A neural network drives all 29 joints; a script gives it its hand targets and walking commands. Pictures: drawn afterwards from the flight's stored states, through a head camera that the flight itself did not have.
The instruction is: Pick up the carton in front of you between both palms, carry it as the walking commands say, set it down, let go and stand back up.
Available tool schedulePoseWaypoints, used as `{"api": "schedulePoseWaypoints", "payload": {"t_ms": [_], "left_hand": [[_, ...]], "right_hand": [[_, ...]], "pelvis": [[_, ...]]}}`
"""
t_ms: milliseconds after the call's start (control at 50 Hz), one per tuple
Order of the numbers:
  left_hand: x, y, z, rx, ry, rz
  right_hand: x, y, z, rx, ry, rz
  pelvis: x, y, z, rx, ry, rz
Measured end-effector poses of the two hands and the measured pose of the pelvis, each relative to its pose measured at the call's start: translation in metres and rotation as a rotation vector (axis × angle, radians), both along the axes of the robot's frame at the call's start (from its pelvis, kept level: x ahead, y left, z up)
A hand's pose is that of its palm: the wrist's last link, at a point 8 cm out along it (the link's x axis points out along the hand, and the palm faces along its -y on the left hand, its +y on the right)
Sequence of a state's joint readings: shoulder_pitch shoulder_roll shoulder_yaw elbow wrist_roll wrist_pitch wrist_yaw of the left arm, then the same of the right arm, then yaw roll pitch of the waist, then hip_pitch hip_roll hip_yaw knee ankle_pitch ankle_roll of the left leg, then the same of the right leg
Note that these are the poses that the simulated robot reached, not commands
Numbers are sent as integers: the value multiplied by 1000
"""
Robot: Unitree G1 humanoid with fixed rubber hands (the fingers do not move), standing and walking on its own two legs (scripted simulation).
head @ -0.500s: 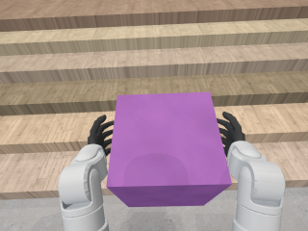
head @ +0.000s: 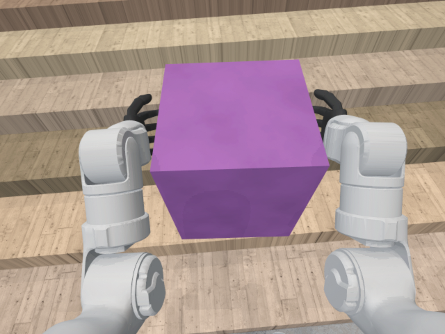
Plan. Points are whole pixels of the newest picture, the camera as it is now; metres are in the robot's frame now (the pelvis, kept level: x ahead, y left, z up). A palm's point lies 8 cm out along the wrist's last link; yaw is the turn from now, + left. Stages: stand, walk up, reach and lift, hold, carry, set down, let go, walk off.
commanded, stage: carry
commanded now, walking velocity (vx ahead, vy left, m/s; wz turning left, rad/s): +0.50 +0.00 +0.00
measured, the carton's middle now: (233, 159) +0.40 -0.01 +0.10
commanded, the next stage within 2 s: none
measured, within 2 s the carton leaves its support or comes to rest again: neither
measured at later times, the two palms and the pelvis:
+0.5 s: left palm (162, 19) +0.72 +0.13 +0.21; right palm (301, 25) +0.68 -0.17 +0.20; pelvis +0.31 +0.04 +0.10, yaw -2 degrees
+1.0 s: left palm out of the picture +0.96 +0.17 +0.32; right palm out of the picture +0.95 -0.13 +0.32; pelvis +0.56 +0.02 +0.13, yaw -4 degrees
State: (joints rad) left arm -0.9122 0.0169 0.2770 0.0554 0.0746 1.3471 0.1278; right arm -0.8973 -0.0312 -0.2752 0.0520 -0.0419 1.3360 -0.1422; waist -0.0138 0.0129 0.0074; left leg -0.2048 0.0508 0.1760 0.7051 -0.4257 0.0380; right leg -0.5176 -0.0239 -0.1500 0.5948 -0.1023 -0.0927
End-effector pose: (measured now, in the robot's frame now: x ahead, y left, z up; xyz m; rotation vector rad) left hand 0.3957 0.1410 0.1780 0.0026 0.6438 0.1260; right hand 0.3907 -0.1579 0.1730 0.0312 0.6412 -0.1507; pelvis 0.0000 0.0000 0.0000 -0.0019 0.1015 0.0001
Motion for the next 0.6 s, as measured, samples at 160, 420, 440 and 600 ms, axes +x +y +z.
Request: {"api": "schedulePoseWaypoints", "payload": {"t_ms": [160,420,440,600], "left_hand": [[80,14,-35,-14,109,88],[282,18,-5,-77,29,-4],[294,10,2,-76,41,-26],[383,-44,93,-77,-23,-150]], "right_hand": [[108,15,-30,55,111,34],[267,17,1,11,26,-72],[272,11,6,8,38,-94],[322,-38,92,53,-34,-249]], "pelvis": [[94,-9,13,10,10,-16],[272,29,56,44,-2,-19],[281,31,67,45,-2,-25],[361,40,140,-19,0,-59]]}}
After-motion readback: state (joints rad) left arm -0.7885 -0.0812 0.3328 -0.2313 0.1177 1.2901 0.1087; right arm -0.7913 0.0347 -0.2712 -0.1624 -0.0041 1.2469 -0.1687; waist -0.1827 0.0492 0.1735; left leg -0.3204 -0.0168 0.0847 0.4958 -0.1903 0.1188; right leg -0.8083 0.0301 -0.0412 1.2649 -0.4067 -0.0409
